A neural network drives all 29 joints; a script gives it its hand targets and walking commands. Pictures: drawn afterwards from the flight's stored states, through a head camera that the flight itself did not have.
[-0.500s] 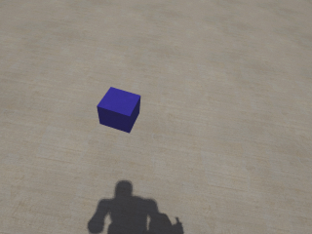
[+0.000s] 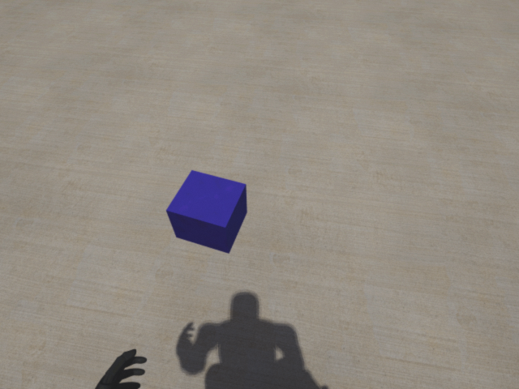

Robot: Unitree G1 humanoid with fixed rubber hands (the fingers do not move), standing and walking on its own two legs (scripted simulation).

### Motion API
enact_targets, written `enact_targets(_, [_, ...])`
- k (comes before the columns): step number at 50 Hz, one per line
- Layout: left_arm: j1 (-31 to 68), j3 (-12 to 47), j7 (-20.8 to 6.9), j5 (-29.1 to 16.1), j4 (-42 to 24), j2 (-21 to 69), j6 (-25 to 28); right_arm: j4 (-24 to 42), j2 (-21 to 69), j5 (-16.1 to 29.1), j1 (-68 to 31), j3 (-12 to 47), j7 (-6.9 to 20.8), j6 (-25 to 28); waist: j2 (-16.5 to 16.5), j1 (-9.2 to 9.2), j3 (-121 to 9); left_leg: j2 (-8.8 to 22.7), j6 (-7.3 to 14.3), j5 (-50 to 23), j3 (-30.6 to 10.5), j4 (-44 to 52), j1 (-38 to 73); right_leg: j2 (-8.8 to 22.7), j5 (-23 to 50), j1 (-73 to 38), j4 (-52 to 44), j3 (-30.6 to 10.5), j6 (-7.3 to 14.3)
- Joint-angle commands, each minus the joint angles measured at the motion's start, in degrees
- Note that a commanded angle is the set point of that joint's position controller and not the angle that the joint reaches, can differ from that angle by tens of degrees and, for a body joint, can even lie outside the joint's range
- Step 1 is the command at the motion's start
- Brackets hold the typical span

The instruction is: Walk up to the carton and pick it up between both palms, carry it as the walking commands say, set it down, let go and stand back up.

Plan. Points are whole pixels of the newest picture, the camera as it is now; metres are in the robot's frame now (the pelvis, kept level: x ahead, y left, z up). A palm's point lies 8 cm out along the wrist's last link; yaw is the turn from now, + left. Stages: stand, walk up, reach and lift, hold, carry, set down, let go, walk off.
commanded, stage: walk up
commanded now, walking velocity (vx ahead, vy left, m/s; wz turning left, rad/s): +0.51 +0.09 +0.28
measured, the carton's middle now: (210, 211) +0.91 +0.15 -0.65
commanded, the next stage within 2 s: none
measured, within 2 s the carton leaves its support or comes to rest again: neither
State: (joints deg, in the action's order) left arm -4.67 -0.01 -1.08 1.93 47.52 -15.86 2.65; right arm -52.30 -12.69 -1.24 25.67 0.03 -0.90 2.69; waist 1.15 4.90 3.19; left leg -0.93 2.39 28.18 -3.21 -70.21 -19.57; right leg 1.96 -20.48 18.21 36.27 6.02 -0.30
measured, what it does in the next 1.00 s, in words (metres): walks ahead: left foot, then right foot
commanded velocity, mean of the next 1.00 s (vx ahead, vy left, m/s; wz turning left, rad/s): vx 0.36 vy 0.03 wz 0.09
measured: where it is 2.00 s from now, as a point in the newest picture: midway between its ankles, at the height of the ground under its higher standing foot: (214, 332)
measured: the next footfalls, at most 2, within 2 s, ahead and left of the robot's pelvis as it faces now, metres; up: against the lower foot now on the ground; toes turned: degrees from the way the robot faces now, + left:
left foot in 0.22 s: +0.20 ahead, +0.17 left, +0.00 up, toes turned +2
right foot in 0.52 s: +0.30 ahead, -0.09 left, +0.00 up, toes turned -1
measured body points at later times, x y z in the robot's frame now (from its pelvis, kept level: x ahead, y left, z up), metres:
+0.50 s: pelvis +0.22 +0.03 +0.01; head +0.26 +0.04 +0.45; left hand +0.31 +0.29 -0.13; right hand +0.26 -0.22 -0.13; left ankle +0.16 +0.17 -0.72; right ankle +0.22 -0.09 -0.71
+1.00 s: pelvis +0.36 +0.05 +0.01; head +0.40 +0.08 +0.45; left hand +0.39 +0.31 -0.15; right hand +0.47 -0.19 -0.12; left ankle +0.32 +0.19 -0.72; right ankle +0.29 -0.07 -0.67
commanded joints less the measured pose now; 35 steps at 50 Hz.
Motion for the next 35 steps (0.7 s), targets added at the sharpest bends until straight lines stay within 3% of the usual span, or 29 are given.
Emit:
enact_targets(1, [-9.56,-5.02,1.15,-0.36,0.07,-6.6,0.55,4.86,-4.28,-0.59,-7.13,-3.45,2.19,-0.96,-7.63,-6.61,4.85,8.53,-2.36,-6.0,-0.38,1.75,-21.28,20.49,22.02,-15.16,-20.08,-13.44,8.4])
enact_targets(5, [-6.9,-4.68,0.5,0.37,2.26,-7.84,0.53,3.78,-4.01,0.13,-11.85,-1.86,4.02,-1.1,-14.2,-6.2,4.99,5.83,-2.65,-9.31,6.5,26.07,-9.11,13.7,24.42,-10.82,-19.84,-2.22,4.61])
enact_targets(6, [-7.2,-4.92,0.52,0.29,2.94,-8.9,0.22,3.12,-4.42,0.29,-12.6,-1.71,4.18,-0.78,-16.14,-6.53,2.6,4.21,-2.6,-10.19,9.1,29.49,-6.78,12.37,25.58,-12.86,-18.22,-0.62,4.02])
enact_targets(7, [-8.27,-4.89,0.56,0.16,3.73,-9.47,0.14,2.16,-4.58,0.31,-12.78,-1.68,4.14,-0.53,-17.03,-6.23,0.92,3.28,-2.45,-10.32,10.34,30.6,-5.57,13.17,29.19,-14.04,-15.99,-0.89,3.54])
enact_targets(9, [-7.03,-5.53,0.46,-0.41,4.47,-11.82,-0.07,-0.69,-6.31,0.33,-5.53,-2.28,3.22,0.21,-14.22,-1.67,-5.66,0.42,-1.53,-14.16,14.88,38.17,4.27,12.63,34.64,-14.85,-4.24,1.49,2.78])
enact_targets(10, [-5.89,-5.49,0.35,-0.76,4.52,-11.31,-0.01,-3.22,-8.93,-0.2,0.42,-3.3,2.71,0.66,-8.44,1.3,-10.12,0.3,0.28,-16.55,12.86,41.32,13.55,10.49,35.33,-11.96,6.67,2.81,1.23])
enact_targets(11, [-5.89,-5.07,0.12,-1.11,2.94,-8.14,0.34,-5.23,-14.41,-1.02,7.69,-4.95,1.85,1.44,8.41,3.96,-14.54,10.65,4.26,-20.45,-7.12,45.72,25.96,5.94,19.03,0.97,24.89,1.65,-1.21])
enact_targets(12, [-5.16,-3.66,-0.15,-1.05,0.57,-3.6,0.67,-5.85,-19.6,-0.72,9.98,-5.96,1.3,1.6,22.83,3.39,-14.79,21.68,7.74,-34.63,-30.61,50.3,33.58,-2.01,-12.36,17.55,33.55,-1.69,-2.8])
enact_targets(13, [-0.94,-3.88,0.17,-0.96,-0.18,-4.3,0.75,-6.51,-18.03,-0.05,10.26,-5.4,1.08,1.54,15.39,3.71,-12.53,22.29,11.77,-41.84,-34.26,49.75,33.9,0.48,-14.65,21.14,35.57,-5.84,-0.94])
enact_targets(14, [1.67,-3.31,0.17,-0.74,0.31,-4.07,1.1,-5.59,-14.62,-0.03,7.27,-4.5,0.79,1.76,9.16,2.29,-7.09,20.61,12.53,-49.36,-30.62,47.98,29.8,1.84,-13.0,22.92,35.93,-5.78,-1.05])
enact_targets(15, [2.52,-2.82,-0.05,-0.83,0.84,-4.07,1.03,-4.07,-13.38,0.09,3.78,-4.22,0.57,1.9,6.77,1.44,-4.72,19.24,9.56,-51.58,-26.05,46.42,27.17,2.44,-11.78,23.32,34.0,-5.62,-0.99])
enact_targets(16, [1.8,-2.7,-0.4,-0.92,1.26,-3.57,0.49,-2.82,-11.91,-0.02,0.74,-3.93,0.46,2.21,6.38,0.47,-3.83,18.4,7.87,-51.7,-23.27,46.8,24.1,3.36,-9.14,21.69,32.09,-6.01,-1.19])
enact_targets(17, [-0.02,-2.42,-0.69,-0.99,1.33,-3.95,0.04,-1.55,-12.3,-0.01,-1.95,-4.03,0.26,2.22,8.12,-0.5,-5.46,17.21,7.14,-51.43,-20.55,46.42,24.07,3.64,-8.01,19.77,27.85,-6.04,-1.78])
enact_targets(18, [0.13,-2.34,-0.71,-1.04,0.71,-3.68,-0.2,-1.86,-11.44,-0.13,-0.48,-3.92,0.23,2.02,11.23,-0.13,-5.31,16.5,7.1,-50.4,-19.84,46.76,24.22,3.55,-8.5,19.65,25.15,-5.44,-2.21])
enact_targets(19, [1.55,-2.4,-0.76,-1.11,-0.91,-3.66,-0.17,-2.12,-11.32,-0.48,0.23,-3.79,0.08,1.82,11.53,0.1,-5.37,16.68,7.25,-50.36,-19.44,47.13,24.78,3.4,-9.45,19.29,21.13,-5.2,-2.55])
enact_targets(20, [2.33,-2.11,-0.87,-1.17,-2.19,-2.94,-0.16,-2.33,-11.0,-0.57,-0.17,-3.79,-0.24,1.18,14.56,-0.03,-5.77,15.07,7.63,-47.17,-16.88,47.39,23.6,3.39,-9.46,17.27,14.73,-4.95,-2.93])
enact_targets(21, [1.94,-1.7,-0.72,-1.41,-2.73,-2.09,-0.05,-2.34,-10.57,-0.53,-1.41,-3.74,-0.45,0.5,14.88,-0.71,-4.46,13.02,7.31,-45.79,-14.26,47.17,19.65,2.04,-9.99,12.35,6.99,-3.1,-2.95])
enact_targets(23, [-2.22,-2.03,-0.35,-1.82,-1.93,-1.51,0.27,-2.52,-10.85,-0.51,-2.2,-3.97,-0.46,-0.34,15.31,-2.35,-6.03,10.67,5.66,-46.97,-10.41,45.32,14.79,-0.58,-2.58,1.53,-4.32,0.71,-2.9])
enact_targets(24, [-6.8,-2.64,-0.18,-1.76,-0.34,-1.54,0.3,-1.98,-11.27,-0.28,-3.37,-4.06,-0.19,-0.49,12.84,-4.77,-6.7,8.66,4.18,-45.96,-7.31,41.67,8.46,-1.18,6.15,-8.0,-10.28,2.46,-2.48])
enact_targets(25, [-13.63,-3.93,0.19,-1.73,1.76,-4.62,0.5,-0.56,-10.86,0.25,-5.2,-4.04,0.1,-0.08,6.41,-7.89,-10.49,6.11,1.69,-42.14,-4.26,34.45,2.63,1.28,14.38,-19.37,-14.01,0.11,-1.38])
enact_targets(26, [-22.23,-5.86,0.95,-0.71,3.46,-9.92,1.17,1.9,-7.56,0.71,-6.78,-2.88,0.04,0.92,-9.78,-11.77,-16.61,1.43,-1.77,-21.48,0.82,18.5,-9.74,14.86,27.54,-32.7,-15.52,-14.09,2.45])
enact_targets(27, [-28.43,-6.58,1.71,-0.47,4.28,-14.15,0.67,2.68,-4.56,0.83,-6.24,-1.91,-0.1,0.83,-19.9,-12.85,-20.51,0.55,-2.99,2.44,3.74,8.78,-17.92,28.63,43.29,-39.7,-14.62,-27.62,7.14])
enact_targets(28, [-27.59,-5.88,1.82,-0.7,4.39,-13.35,0.54,2.73,-6.25,0.78,-8.94,-2.63,-0.17,0.48,-15.14,-12.26,-17.88,2.57,-2.19,6.49,1.05,2.62,-20.62,28.99,54.17,-39.06,-11.32,-27.92,11.84])
enact_targets(29, [-23.09,-4.96,1.67,-0.65,2.99,-9.81,0.68,2.03,-6.81,0.79,-9.42,-3.43,-0.07,0.15,-9.24,-9.83,-12.94,3.79,-2.78,3.01,0.66,-0.64,-20.37,25.05,60.26,-32.63,-9.29,-22.26,12.15])
enact_targets(30, [-19.22,-4.41,1.63,-0.8,2.5,-7.67,0.62,2.79,-6.01,0.4,-10.78,-3.23,0.33,-0.46,-10.72,-9.0,-7.33,4.86,-2.81,1.06,1.65,2.14,-19.54,21.56,58.04,-26.4,-10.57,-16.78,10.19])
enact_targets(31, [-17.42,-3.93,1.7,-1.05,2.47,-5.91,0.35,3.51,-5.42,0.36,-11.68,-3.08,0.77,-0.86,-10.52,-8.16,-2.93,6.05,-2.96,-0.65,2.24,4.19,-18.58,19.64,52.64,-21.5,-13.55,-13.72,9.03])
enact_targets(32, [-14.48,-3.5,1.64,-0.94,2.52,-5.23,-0.01,3.55,-5.67,0.13,-12.04,-3.0,1.4,-1.32,-12.52,-6.54,0.93,6.16,-3.32,-2.2,3.0,7.9,-17.28,16.68,48.37,-17.37,-14.7,-10.36,7.21])
enact_targets(33, [-14.8,-3.52,1.45,-0.76,2.79,-6.0,-0.37,3.42,-5.09,0.4,-12.0,-2.86,1.73,-1.99,-16.19,-6.71,2.88,5.66,-4.03,-3.67,4.94,11.06,-14.81,14.97,46.84,-13.97,-16.09,-8.37,6.18])
enact_targets(35, [-14.67,-4.22,1.51,-0.62,3.35,-7.05,-0.66,2.63,-4.68,0.49,-12.69,-2.25,1.9,-2.29,-16.05,-6.93,1.55,4.24,-4.71,-4.72,7.44,19.49,-10.61,13.07,46.3,-15.02,-15.73,-5.72,6.12])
